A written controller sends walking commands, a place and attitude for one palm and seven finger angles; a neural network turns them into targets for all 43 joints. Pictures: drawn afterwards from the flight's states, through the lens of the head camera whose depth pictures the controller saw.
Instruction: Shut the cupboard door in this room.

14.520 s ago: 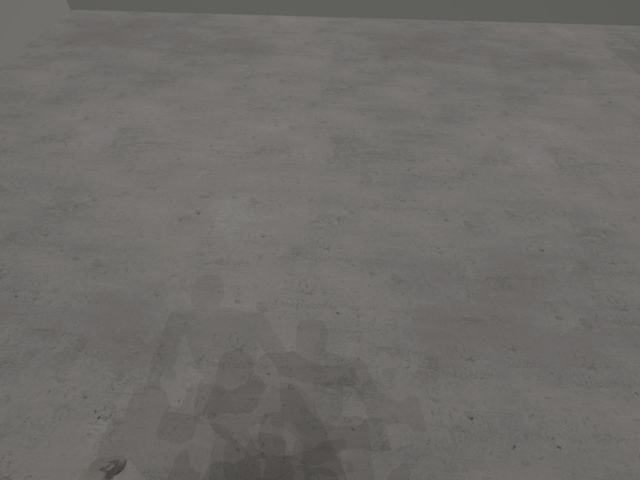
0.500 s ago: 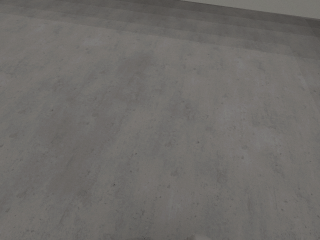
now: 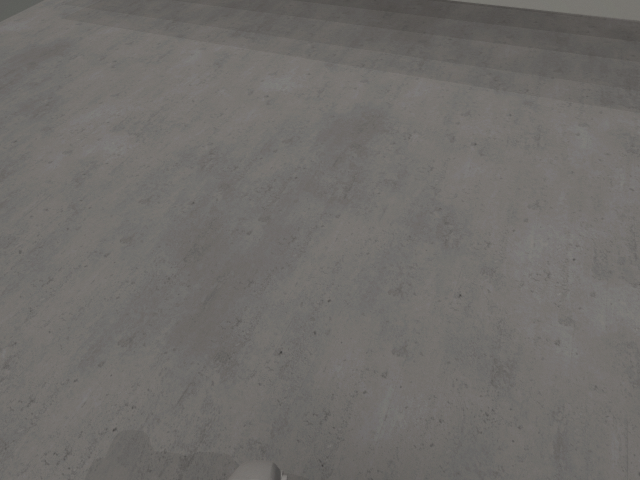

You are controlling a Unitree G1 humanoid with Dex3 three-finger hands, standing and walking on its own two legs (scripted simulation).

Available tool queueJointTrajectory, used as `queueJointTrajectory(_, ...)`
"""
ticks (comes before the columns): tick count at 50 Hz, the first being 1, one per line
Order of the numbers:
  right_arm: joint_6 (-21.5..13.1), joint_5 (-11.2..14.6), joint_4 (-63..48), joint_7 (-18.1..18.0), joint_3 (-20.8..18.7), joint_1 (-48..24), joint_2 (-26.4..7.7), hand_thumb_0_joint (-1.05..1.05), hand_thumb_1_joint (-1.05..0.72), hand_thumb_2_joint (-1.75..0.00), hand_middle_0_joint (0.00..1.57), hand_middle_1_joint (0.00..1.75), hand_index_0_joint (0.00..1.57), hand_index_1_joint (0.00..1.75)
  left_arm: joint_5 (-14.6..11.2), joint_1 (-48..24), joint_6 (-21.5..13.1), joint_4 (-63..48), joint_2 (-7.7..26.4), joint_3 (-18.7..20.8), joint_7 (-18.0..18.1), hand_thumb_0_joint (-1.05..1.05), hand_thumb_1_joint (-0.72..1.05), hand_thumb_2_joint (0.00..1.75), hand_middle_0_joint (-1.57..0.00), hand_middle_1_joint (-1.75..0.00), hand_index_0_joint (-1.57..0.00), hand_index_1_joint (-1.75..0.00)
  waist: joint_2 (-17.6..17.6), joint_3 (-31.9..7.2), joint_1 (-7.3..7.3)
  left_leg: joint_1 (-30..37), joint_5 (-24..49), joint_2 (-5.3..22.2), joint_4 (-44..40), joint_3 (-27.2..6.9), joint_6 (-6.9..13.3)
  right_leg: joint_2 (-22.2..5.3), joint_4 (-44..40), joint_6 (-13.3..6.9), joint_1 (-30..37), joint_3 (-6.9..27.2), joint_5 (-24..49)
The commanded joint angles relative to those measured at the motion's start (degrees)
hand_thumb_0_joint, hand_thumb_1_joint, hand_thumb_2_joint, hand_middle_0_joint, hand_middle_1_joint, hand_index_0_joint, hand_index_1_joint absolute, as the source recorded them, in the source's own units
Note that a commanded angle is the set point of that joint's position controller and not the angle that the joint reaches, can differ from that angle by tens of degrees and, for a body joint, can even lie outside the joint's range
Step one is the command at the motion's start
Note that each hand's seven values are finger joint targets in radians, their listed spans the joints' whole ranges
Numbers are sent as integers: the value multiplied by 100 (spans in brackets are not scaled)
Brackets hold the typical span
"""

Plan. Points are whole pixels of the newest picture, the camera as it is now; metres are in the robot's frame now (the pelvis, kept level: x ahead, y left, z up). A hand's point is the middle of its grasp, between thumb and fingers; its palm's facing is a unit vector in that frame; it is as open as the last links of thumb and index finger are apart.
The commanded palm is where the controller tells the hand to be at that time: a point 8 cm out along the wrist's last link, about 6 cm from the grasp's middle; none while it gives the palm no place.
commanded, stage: turn or walk to find it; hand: left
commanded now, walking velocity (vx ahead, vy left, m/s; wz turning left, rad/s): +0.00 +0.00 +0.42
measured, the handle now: out of the picture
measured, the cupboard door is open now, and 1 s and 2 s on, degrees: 87 87 87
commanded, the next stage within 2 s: none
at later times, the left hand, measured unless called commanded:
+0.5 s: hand out of the picture +0.02 +0.26 -0.16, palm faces +0.23 -0.94 -0.26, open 7.4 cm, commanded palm none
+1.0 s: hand out of the picture -0.10 +0.20 -0.17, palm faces +0.46 -0.85 -0.25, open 7.3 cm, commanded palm none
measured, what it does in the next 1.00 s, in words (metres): steps on the spot, turning left: left foot, then right foot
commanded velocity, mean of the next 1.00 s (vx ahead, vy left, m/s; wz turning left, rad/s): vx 0.00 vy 0.00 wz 0.42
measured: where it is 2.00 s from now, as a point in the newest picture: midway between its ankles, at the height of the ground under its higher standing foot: outside the picture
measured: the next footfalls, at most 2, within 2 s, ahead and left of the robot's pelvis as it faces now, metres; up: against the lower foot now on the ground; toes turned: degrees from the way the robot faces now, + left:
left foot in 0.16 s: +0.01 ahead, +0.15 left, +0.00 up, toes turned +10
right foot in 0.62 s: +0.04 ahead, -0.09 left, +0.00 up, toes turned +11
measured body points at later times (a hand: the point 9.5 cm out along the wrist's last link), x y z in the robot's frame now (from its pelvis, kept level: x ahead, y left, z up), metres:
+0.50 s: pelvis -0.03 +0.04 +0.00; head +0.00 +0.05 +0.45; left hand +0.01 +0.31 -0.14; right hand +0.10 -0.19 -0.14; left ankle -0.03 +0.14 -0.74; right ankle -0.01 -0.11 -0.69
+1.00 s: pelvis -0.05 +0.01 -0.01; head -0.01 +0.02 +0.44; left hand -0.12 +0.25 -0.15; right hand +0.11 -0.21 -0.16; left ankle -0.13 +0.13 -0.71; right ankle +0.00 -0.10 -0.74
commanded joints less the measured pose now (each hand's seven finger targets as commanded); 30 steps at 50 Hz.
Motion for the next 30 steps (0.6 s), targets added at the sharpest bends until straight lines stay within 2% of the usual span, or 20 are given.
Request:
queueJointTrajectory(1, -235, 43, -565, 9, 45, -524, -169, 0, -90, -90, 20, 30, 20, 30, 49, 420, -70, -180, 1403, 403, 46, 0, 90, 90, -20, -30, -20, -30, -1204, -604, 367, -83, -222, 18, -972, 331, -6, -1444, -747, -690, 796, 897, 2615)
queueJointTrajectory(3, -270, 62, -572, -2, 67, -490, -179, 0, -90, -90, 20, 30, 20, 30, 51, 420, -42, -134, 1454, 421, 38, 0, 90, 90, -20, -30, -20, -30, -1316, -690, 364, 201, -208, -16, -1448, 451, 53, -1487, -618, -675, 741, 879, 2607)
queueJointTrajectory(4, -290, 68, -555, -11, 68, -384, -177, 0, -90, -90, 20, 30, 20, 30, 50, 331, -29, -111, 1456, 430, 33, 0, 90, 90, -20, -30, -20, -30, -1298, -692, 273, 380, -67, -18, -1831, 508, 66, -1489, -480, -598, 710, 775, 2556)
queueJointTrajectory(5, -315, 53, -496, -19, 67, -217, -186, 0, -90, -90, 20, 30, 20, 30, 36, 264, -15, -110, 1461, 438, 38, 0, 90, 90, -20, -30, -20, -30, -1217, -762, 180, 692, 292, -28, -2323, 586, 91, -1456, -284, -474, 593, 673, 2418)
queueJointTrajectory(6, -349, 41, -464, -17, 57, -58, -263, 0, -90, -90, 20, 30, 20, 30, -1, 234, 13, -114, 1425, 440, 26, 0, 90, 90, -20, -30, -20, -30, -1077, -806, 67, 1222, 909, -24, -3010, 601, 141, -1321, 35, -234, 281, 451, 2114)
queueJointTrajectory(7, -407, 28, -437, -13, -2, 118, -534, 0, -90, -90, 20, 30, 20, 30, -53, 258, 51, -148, 1271, 415, 7, 0, 90, 90, -20, -30, -20, -30, -331, -938, -62, 1967, 1607, 304, -3615, 175, 280, -1081, 724, 61, -343, 226, 1472)
queueJointTrajectory(8, -448, -23, -475, -32, -133, 284, -1093, 0, -90, -90, 20, 30, 20, 30, -81, 313, 83, -326, 913, 354, -30, 0, 90, 90, -20, -30, -20, -30, 1327, -967, -133, 2594, 3160, 1672, -3855, -1618, 874, -334, 1832, 490, -1692, -54, -782)
queueJointTrajectory(9, -391, -2, -422, -50, -166, 555, -1344, 0, -90, -90, 20, 30, 20, 30, -24, -109, 115, -512, 817, 238, -26, 0, 90, 90, -20, -30, -20, -30, 1319, -792, -302, 2202, 3831, 2224, -3981, -1845, 1342, -135, 2645, 523, -1856, 305, -2072)
queueJointTrajectory(10, -424, -20, -334, -127, -162, 550, -1223, 0, -90, -90, 20, 30, 20, 30, -19, -361, 184, -465, 797, 258, 24, 0, 90, 90, -20, -30, -20, -30, 1559, -804, -341, 1964, 3776, 2020, -4039, -1871, 1329, -111, 3070, 534, -1925, 772, -1961)
queueJointTrajectory(11, -403, -25, -386, -177, -119, 278, -1076, 0, -90, -90, 20, 30, 20, 30, -46, -463, 197, -401, 883, 296, 6, 0, 90, 90, -20, -30, -20, -30, 1442, -517, -246, 1730, 3508, 1793, -4038, -1690, 1323, -123, 3354, 519, -2013, 928, -1615)
queueJointTrajectory(12, -408, -28, -463, -190, -55, -41, -906, 0, -90, -90, 20, 30, 20, 30, -50, -396, 188, -296, 914, 315, -35, 0, 90, 90, -20, -30, -20, -30, 1169, -399, -100, 1596, 3431, 1528, -4011, -1386, 1280, -125, 3465, 530, -1979, 985, -1208)
queueJointTrajectory(13, -434, -24, -523, -191, -20, -208, -827, 0, -90, -90, 20, 30, 20, 30, -44, -242, 175, -206, 901, 314, -59, 0, 90, 90, -20, -30, -20, -30, 932, -459, 9, 1664, 3555, 1358, -3954, -1167, 1236, -82, 3492, 558, -1914, 948, -976)
queueJointTrajectory(16, -473, 5, -546, -183, -31, -167, -804, 0, -90, -90, 20, 30, 20, 30, -44, -124, 166, -132, 889, 292, -66, 0, 90, 90, -20, -30, -20, -30, 571, -630, 33, 1826, 3618, 1200, -3961, -1015, 1219, -17, 3386, 630, -1810, 953, -716)
queueJointTrajectory(21, -428, -26, -535, -160, -96, 28, -839, 0, -90, -90, 20, 30, 20, 30, -57, -403, 166, -336, 793, 258, -42, 0, 90, 90, -20, -30, -20, -30, 627, -585, -110, 1827, 3243, 1232, -3954, -1402, 1346, 108, 2576, 654, -1682, 970, -936)
queueJointTrajectory(24, -390, -50, -556, -146, -131, 28, -845, 0, -90, -90, 20, 30, 20, 30, -70, -464, 130, -409, 742, 238, -29, 0, 90, 90, -20, -30, -20, -30, 765, -601, -129, 1610, 3263, 1188, -3835, -1637, 1349, 249, 1805, 595, -1236, 922, -1032)
queueJointTrajectory(26, -364, -60, -619, -133, -159, -122, -871, 0, -90, -90, 20, 30, 20, 30, -87, -236, 107, -384, 718, 241, -19, 0, 90, 90, -20, -30, -20, -30, 847, -690, -32, 1405, 3158, 1078, -3746, -1723, 1296, 364, 1209, 547, -797, 846, -894)
queueJointTrajectory(27, -353, -54, -633, -125, -163, -154, -866, 0, -90, -90, 20, 30, 20, 30, -95, -105, 88, -361, 737, 247, -15, 0, 90, 90, -20, -30, -20, -30, 864, -706, 25, 1187, 3061, 998, -3641, -1757, 1233, 420, 802, 527, -478, 805, -634)
queueJointTrajectory(28, -344, -34, -663, -120, -172, -211, -825, 0, -90, -90, 20, 30, 20, 30, -91, 121, 58, -306, 762, 256, -8, 0, 90, 90, -20, -30, -20, -30, 765, -787, 144, 998, 2883, 872, -3463, -1712, 1128, 443, 193, 513, -68, 762, -167)
queueJointTrajectory(29, -342, 1, -669, -104, -165, -219, -733, 0, -90, -90, 20, 30, 20, 30, -79, 290, 9, -270, 876, 279, 3, 0, 90, 90, -20, -30, -20, -30, 467, -818, 230, 581, 2475, 653, -3201, -1619, 915, 347, -524, 480, 548, 806, 374)
queueJointTrajectory(30, -350, 47, -726, -74, -132, -140, -449, 0, -90, -90, 20, 30, 20, 30, -19, 451, -51, -269, 1191, 342, 42, 0, 90, 90, -20, -30, -20, -30, -363, -916, 303, -216, 1417, 208, -2466, -1181, 593, -493, -1129, 259, 1253, 1588, 243)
